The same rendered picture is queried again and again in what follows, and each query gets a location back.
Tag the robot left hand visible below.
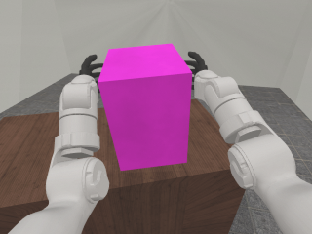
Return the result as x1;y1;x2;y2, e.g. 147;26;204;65
79;54;103;93

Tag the right robot upper arm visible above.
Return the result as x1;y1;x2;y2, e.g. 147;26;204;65
227;133;312;234

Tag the carton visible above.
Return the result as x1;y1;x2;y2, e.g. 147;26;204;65
97;43;193;171

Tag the left robot forearm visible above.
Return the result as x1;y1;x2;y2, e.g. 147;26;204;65
46;74;100;198

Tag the left robot upper arm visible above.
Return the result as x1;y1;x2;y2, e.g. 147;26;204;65
8;157;109;234

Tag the pedestal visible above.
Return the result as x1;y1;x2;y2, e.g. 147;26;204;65
0;98;246;234

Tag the right robot forearm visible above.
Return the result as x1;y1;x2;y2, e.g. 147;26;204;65
194;69;296;171

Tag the robot right hand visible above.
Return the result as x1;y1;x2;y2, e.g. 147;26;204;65
185;51;208;90

